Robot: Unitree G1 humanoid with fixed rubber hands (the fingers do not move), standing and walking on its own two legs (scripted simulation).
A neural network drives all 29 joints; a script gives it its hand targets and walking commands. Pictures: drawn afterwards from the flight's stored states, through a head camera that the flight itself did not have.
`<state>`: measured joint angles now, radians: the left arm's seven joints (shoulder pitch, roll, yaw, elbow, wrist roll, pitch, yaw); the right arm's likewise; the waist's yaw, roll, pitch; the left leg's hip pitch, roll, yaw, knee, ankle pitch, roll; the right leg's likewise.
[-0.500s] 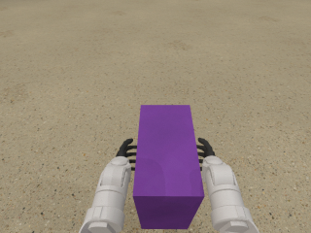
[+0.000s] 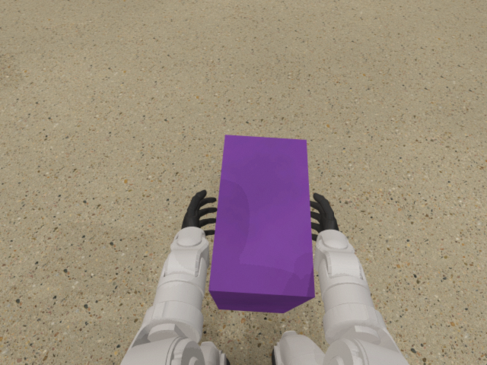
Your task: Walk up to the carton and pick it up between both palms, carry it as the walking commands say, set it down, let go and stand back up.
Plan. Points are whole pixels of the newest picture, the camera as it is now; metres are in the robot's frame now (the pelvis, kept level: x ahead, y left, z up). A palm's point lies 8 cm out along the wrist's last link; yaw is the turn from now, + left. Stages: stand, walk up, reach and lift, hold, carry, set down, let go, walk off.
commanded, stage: set down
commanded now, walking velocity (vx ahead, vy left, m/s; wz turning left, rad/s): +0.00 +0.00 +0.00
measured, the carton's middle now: (257, 234) +0.36 -0.04 -0.09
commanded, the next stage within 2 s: none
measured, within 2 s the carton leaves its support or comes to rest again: neither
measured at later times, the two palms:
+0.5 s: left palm (202, 239) +0.37 +0.08 -0.12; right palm (314, 239) +0.35 -0.16 -0.12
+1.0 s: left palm (206, 243) +0.40 +0.08 -0.20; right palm (305, 243) +0.38 -0.16 -0.21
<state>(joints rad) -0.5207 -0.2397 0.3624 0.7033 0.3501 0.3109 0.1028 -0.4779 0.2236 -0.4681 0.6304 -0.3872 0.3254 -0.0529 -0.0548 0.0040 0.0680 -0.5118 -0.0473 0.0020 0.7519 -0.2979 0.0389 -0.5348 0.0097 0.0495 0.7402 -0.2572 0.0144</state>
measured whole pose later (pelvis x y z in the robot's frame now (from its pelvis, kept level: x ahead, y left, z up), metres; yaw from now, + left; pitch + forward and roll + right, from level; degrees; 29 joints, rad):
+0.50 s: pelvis +0.00 -0.02 -0.05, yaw +2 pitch +18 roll +0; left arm -0.58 -0.17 0.28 0.75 0.23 0.09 0.15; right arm -0.53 0.17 -0.37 0.66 -0.24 0.12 -0.13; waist -0.05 0.03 0.04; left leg -0.97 -0.06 -0.03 1.06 -0.40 0.01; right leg -0.99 0.03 0.03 1.06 -0.38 0.00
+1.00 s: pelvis -0.02 -0.01 -0.12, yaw +0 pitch +28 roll +0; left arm -0.76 -0.11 0.26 0.81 0.15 0.07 0.19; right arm -0.73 0.08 -0.32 0.76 -0.15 0.10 -0.17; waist -0.04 0.03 0.01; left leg -1.36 -0.09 -0.05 1.36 -0.48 0.00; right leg -1.38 0.05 0.05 1.34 -0.44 0.02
